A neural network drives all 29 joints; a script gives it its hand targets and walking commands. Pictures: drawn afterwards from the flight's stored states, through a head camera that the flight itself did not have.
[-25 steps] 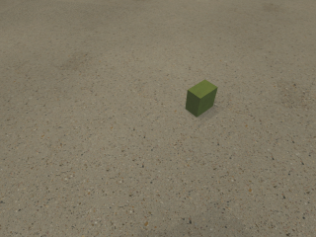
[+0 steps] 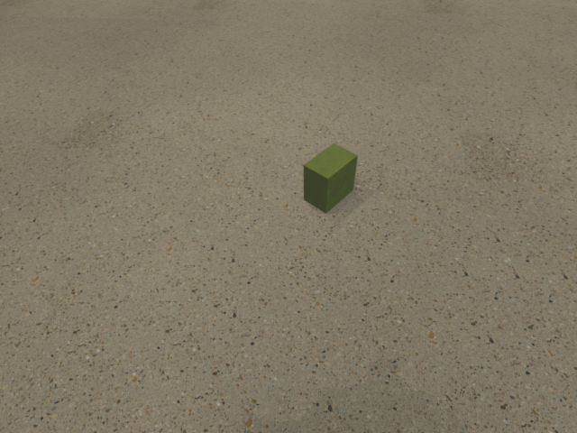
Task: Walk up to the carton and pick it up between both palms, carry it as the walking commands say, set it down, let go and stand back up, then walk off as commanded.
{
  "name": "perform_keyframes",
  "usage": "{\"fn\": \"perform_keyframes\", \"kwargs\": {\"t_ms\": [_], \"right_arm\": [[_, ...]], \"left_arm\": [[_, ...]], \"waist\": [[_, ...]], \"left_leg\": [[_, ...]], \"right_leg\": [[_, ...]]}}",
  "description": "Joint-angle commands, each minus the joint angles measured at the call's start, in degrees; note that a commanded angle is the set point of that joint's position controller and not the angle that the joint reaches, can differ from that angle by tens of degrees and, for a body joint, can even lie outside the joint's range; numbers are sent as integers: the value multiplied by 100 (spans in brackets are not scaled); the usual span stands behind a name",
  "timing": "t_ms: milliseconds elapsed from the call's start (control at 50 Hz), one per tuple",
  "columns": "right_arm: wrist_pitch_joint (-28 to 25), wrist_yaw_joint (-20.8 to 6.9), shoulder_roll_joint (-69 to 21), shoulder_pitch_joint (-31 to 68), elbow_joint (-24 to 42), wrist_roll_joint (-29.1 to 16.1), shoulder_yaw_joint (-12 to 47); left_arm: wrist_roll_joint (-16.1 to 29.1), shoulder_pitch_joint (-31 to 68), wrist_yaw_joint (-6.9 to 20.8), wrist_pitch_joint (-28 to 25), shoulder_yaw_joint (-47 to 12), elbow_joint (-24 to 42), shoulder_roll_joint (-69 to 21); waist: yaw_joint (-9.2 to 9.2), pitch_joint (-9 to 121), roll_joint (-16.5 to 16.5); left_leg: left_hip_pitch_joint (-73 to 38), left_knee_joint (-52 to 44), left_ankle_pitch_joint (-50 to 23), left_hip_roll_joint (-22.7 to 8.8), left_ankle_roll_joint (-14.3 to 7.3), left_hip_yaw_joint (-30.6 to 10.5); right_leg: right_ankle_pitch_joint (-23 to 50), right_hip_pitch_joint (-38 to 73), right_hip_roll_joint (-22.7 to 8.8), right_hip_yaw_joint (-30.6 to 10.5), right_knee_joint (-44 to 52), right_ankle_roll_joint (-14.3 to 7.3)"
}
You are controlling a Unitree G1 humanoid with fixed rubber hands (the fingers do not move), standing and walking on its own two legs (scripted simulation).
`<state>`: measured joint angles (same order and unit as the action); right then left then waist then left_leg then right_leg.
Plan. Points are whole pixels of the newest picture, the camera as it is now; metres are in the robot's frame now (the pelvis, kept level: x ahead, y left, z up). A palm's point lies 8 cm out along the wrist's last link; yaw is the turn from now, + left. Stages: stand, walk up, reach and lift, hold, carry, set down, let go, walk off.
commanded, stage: walk up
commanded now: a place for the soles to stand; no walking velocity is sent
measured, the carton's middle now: (329, 178) +1.34 -0.14 -0.66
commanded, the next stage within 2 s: none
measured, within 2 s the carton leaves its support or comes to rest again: neither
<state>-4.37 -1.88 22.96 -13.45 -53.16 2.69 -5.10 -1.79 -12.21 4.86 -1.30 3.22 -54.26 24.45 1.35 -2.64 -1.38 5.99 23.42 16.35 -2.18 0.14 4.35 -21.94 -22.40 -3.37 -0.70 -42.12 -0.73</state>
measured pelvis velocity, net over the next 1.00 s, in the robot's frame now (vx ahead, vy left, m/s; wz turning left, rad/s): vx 0.35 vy -0.09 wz -0.11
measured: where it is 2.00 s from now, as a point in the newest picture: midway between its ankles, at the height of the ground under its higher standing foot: (323, 310)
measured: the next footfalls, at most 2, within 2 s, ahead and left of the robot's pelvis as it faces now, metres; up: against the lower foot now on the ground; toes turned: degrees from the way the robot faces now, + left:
right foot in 0.06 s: +0.13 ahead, -0.15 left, +0.00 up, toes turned -5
left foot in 0.48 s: +0.33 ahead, +0.08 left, +0.00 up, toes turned -1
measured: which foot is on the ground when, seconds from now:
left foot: down 0.00-0.06, up 0.08-0.46, down 0.48-0.84, up 0.86-1.00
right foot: up 0.00-0.04, down 0.06-0.50, up 0.52-0.80, down 0.82-1.00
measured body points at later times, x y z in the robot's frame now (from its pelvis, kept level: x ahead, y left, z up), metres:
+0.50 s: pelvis +0.17 -0.04 -0.01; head +0.19 -0.03 +0.44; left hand +0.22 +0.29 -0.12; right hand +0.28 -0.36 -0.10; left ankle +0.29 +0.08 -0.74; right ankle +0.09 -0.14 -0.74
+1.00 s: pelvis +0.35 -0.09 -0.02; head +0.36 -0.11 +0.43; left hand +0.46 +0.25 -0.09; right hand +0.38 -0.42 -0.13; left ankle +0.37 +0.06 -0.69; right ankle +0.36 -0.20 -0.74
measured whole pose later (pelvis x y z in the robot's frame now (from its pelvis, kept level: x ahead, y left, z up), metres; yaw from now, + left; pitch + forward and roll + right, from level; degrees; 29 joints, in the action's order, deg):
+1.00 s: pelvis +0.35 -0.09 -0.02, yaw -6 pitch -2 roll +0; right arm -2.5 -3.2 25.7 -17.6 -46.4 0.5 -4.4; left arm -0.6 -18.6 1.5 -6.6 3.5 -45.2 25.8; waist -0.3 -3.9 3.4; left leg 26.7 60.1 24.5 -3.3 -1.2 -0.8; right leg -18.2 -17.5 -1.6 5.3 -38.0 -1.9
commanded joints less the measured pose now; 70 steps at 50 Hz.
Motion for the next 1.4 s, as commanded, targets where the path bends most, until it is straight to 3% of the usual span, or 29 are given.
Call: {"fn": "perform_keyframes", "kwargs": {"t_ms": [0, 40, 60, 80, 100, 140, 180, 360, 440, 460, 480, 500, 540, 600, 680, 780, 820, 840, 860, 880, 960, 1080, 1140, 1160, 1180, 1200, 1220, 1280, 1380], "right_arm": [[-88, -65, 1649, 676, 809, -34, -397], [-4, -61, 1354, 736, 938, 22, -316], [8, -72, 868, 735, 1119, 8, -145], [-4, -62, 896, 573, 1236, -104, -127], [36, -35, 1297, 497, 1160, -198, -198], [13, -101, 1422, 78, 903, -205, -246], [42, -147, 1370, 44, 841, -131, -239], [5, -347, 1017, 475, 1313, -58, -246], [-103, -261, 1089, -100, 1107, -138, -305], [-162, -211, 1282, -265, 958, -83, -333], [-199, -116, 1570, -980, 967, 54, -485], [-236, -62, 1968, -1343, 1093, -18, -505], [-222, -78, 1683, -910, 1287, -216, -485], [-160, 2, 1657, -473, 1259, -196, -338], [-155, -117, 1599, -756, 1440, -179, -441], [-56, -193, 1413, 220, 1726, -105, -324], [-50, -164, 1176, 160, 1724, -175, -194], [-46, -143, 1022, -160, 1721, -212, -158], [2, -48, 1374, 103, 1599, -249, -224], [41, -25, 1452, -16, 1471, -315, -225], [-3, -121, 1209, -256, 1201, -193, -177], [-6, -286, 1103, 47, 1193, -162, -196], [-60, -227, 1340, -662, 1047, -197, -311], [-111, -176, 1675, -1279, 791, -95, -424], [-141, -130, 2013, -1575, 984, -57, -556], [-128, -54, 2134, -1325, 1177, -205, -574], [-113, -65, 1988, -1090, 1177, -296, -522], [-21, -53, 1687, -430, 1277, -248, -384], [126, -191, 1485, 469, 1649, -126, -346]], "left_arm": [[25, -95, 125, -196, 360, 528, 942], [-12, -1020, 47, -258, 527, 270, 1250], [-37, -1931, -85, -303, 672, 123, 1744], [50, -1788, -147, -371, 677, 423, 2206], [122, -1084, -182, -350, 577, 722, 2129], [128, -618, -258, -403, 529, 934, 1710], [106, -656, -259, -452, 475, 1001, 1657], [115, -943, -209, -520, 433, 1357, 1461], [178, -770, -286, -510, 419, 1432, 1543], [264, -1077, -306, -475, 312, 1406, 1328], [298, -1180, -320, -487, 159, 1596, 934], [287, -1122, -317, -513, 194, 1681, 708], [234, -1285, -425, -466, 260, 1400, 1392], [217, -1008, -262, -430, 200, 1335, 1129], [79, -619, -134, -425, 343, 1298, 964], [124, -1197, -135, -453, 490, 862, 1138], [46, -1519, -221, -527, 599, 912, 1524], [126, -1988, -280, -578, 685, 856, 2009], [202, -1853, -343, -600, 707, 977, 2203], [206, -1435, -386, -614, 640, 1072, 2061], [117, -1124, -427, -626, 490, 1141, 1746], [190, -1171, -379, -581, 442, 1232, 1672], [202, -696, -360, -603, 270, 1418, 1335], [242, -797, -365, -594, 157, 1372, 1004], [287, -937, -379, -572, 122, 1473, 777], [155, -827, -448, -547, 194, 1442, 1244], [197, -759, -483, -527, 185, 1364, 1401], [234, -1153, -378, -524, 227, 949, 1322], [35, -2203, -363, -558, 523, 542, 1398]], "waist": [[-310, 71, 1294], [-785, 50, -210], [-1327, 228, -1881], [-1064, 151, -2260], [-679, -138, -969], [-296, -309, -110], [-264, -193, -557], [-361, -533, -637], [124, -72, -286], [131, 140, 489], [526, 757, 1370], [493, 782, 2005], [201, 884, 327], [78, -43, 880], [188, -70, 1072], [-512, 12, 877], [-829, 92, -309], [-932, 125, -1581], [-965, 24, -1167], [-696, -156, -320], [-414, -359, -609], [-413, 209, -634], [228, 395, -38], [539, 673, 937], [568, 846, 1751], [542, 896, 899], [373, 557, 472], [98, 90, 1346], [-743, 366, 750]], "left_leg": [[1249, -833, 1836, -1217, -978, -517], [2741, 786, 2313, -776, -658, -113], [3327, 3223, 1994, 44, -451, 466], [4012, 4541, 1868, 287, -257, -371], [3648, 4498, 1373, -198, -280, -891], [3392, 4057, 749, -427, -154, -840], [2592, 3561, 397, -577, -56, -686], [2216, 1424, -166, -319, -47, -343], [858, 836, -568, -119, -190, -142], [13, 340, -412, 39, -410, -149], [-1030, -2, 441, -683, -871, -1251], [-1718, -796, 720, -1989, -1284, -3720], [-1194, -499, 362, -2326, -1844, -3611], [459, -579, -194, -1464, -1409, -1596], [977, -724, 191, -1590, -1490, -1294], [2510, 37, 2210, -846, -939, -689], [3760, 1874, 2199, -364, -472, -112], [4457, 3764, 1673, 133, -259, -24], [4363, 4304, 1392, -47, -310, -986], [4173, 4356, 1029, -185, -227, -1173], [3460, 3552, 792, -344, -121, -716], [2058, 1769, -223, -158, -180, 52], [-16, 1032, -496, -14, -374, -83], [-830, 336, 666, -363, -757, -830], [-1779, -392, 1410, -1705, -1358, -3310], [-1264, -595, 847, -2328, -1788, -4053], [-649, -476, 568, -2264, -1953, -3541], [937, -262, 427, -1327, -1438, -1472], [3241, 841, 2956, -847, -1056, -999]], "right_leg": [[525, 906, -79, 465, 735, -14], [455, 2577, 239, 526, 1087, -26], [-1172, 2916, -376, -706, 1989, -317], [-2783, 2319, -1771, -3952, 3688, -948], [-3331, 1634, -1913, -3903, 3584, -1404], [-2074, 1632, -1632, -3092, 3146, -1403], [-1281, 987, -1321, -2096, 3116, -1241], [-252, 997, -959, -1189, 2990, -1192], [1701, 805, -1101, -908, 1983, -1052], [2281, 533, -497, -263, 716, -759], [2091, -414, 7, 75, -982, -453], [-643, -2013, 656, 223, -2306, -242], [-500, -1942, 215, -490, -2952, -191], [-287, -1126, -201, -229, -1323, -23], [165, -421, -153, 149, -105, -69], [679, 1496, 428, 946, 636, -88], [-1093, 2398, -460, -859, 1624, -653], [-2296, 2638, -1954, -3424, 2773, -1275], [-1884, 2181, -2140, -3805, 2894, -1397], [-1705, 2061, -2099, -3204, 2805, -1402], [1239, 1329, -1707, -1598, 2383, -1466], [1739, 1080, -1292, -644, 2001, -1273], [1075, -331, -992, -111, 907, -874], [1207, -901, -399, 468, -703, -648], [-89, -2160, 211, 680, -2348, -266], [-663, -2157, 125, -4, -2799, -168], [-618, -2055, -242, -126, -2730, -73], [-564, -887, -366, 271, -1164, -118], [252, 1929, 278, 598, 255, -198]]}}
